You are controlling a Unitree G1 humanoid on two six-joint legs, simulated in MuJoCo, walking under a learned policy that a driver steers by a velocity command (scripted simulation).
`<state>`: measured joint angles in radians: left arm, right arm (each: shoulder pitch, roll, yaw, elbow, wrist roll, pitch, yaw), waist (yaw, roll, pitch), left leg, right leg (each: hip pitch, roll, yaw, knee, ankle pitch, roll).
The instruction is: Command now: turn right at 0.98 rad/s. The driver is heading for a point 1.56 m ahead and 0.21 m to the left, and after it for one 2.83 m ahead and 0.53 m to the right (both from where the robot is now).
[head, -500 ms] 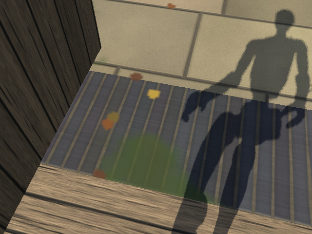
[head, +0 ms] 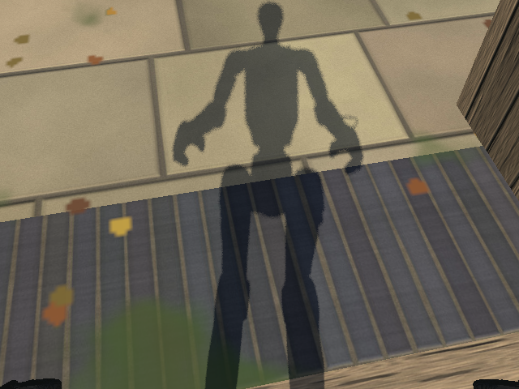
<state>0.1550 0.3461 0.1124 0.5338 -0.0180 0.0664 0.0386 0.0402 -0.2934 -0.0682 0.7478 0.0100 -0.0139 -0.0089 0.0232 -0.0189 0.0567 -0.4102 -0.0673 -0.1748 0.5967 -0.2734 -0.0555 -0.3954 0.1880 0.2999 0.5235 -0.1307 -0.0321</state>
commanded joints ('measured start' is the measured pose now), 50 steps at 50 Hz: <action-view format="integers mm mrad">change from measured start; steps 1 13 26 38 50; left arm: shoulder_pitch -24 -6 -86 17 -40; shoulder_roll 110 -34 45 76 53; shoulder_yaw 28 -61 -25 12 -10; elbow -81 -27 31 110 93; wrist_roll -14 26 23 -5 20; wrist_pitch -1 -33 -61 -84 -138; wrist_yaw -1 -10 17 -33 -51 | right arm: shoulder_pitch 74 58 188 296 243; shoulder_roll -125 -85 -116 -209 -172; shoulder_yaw -46 -3 -44 -90 -28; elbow -41 -57 -48 -158 -171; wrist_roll -5 -17 24 14 -8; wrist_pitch -23 9 53 84 -29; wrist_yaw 3 -27 -11 21 -19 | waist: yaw -39 -36 -66 -88 -50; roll -117 186 -114 55 180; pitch -182 -125 -64 -155 -97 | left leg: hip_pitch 223 264 -247 360 299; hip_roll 63 220 106 95 278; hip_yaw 9 -54 105 165 -179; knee -251 -284 574 -143 -429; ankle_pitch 134 250 -176 357 -302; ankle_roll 42 243 -43 132 264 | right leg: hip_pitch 61 11 336 89 -293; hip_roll -170 -172 -478 -406 -244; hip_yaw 251 -220 -165 -478 -265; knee -36 270 -191 272 382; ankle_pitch -165 -340 397 132 -10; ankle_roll -76 128 -162 24 87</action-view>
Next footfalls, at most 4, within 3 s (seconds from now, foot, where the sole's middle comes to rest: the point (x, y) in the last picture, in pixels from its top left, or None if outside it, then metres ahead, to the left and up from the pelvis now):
0.02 left None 0.10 0.14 -0.77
0.38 right None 0.01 -0.11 -0.77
0.76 left None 0.03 0.17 -0.77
1.42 right None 0.38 0.00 -0.77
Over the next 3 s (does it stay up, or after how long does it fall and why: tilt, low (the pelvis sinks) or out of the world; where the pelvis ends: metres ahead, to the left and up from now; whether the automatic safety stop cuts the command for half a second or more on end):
stays up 1.62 0.16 0.01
